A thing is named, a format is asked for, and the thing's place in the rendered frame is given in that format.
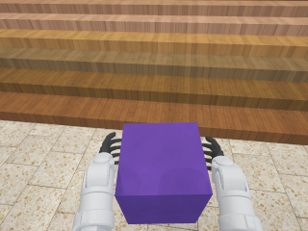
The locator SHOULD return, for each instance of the robot right forearm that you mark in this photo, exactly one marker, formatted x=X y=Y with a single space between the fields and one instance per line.
x=236 y=211

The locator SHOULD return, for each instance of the carton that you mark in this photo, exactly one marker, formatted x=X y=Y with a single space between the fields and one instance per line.
x=162 y=175

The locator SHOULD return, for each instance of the robot right hand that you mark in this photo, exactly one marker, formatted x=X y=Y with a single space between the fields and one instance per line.
x=216 y=150

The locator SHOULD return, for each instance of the robot left forearm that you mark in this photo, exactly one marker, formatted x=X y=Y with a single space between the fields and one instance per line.
x=96 y=198

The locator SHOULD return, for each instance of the robot left hand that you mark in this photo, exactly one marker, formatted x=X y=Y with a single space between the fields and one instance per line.
x=107 y=148

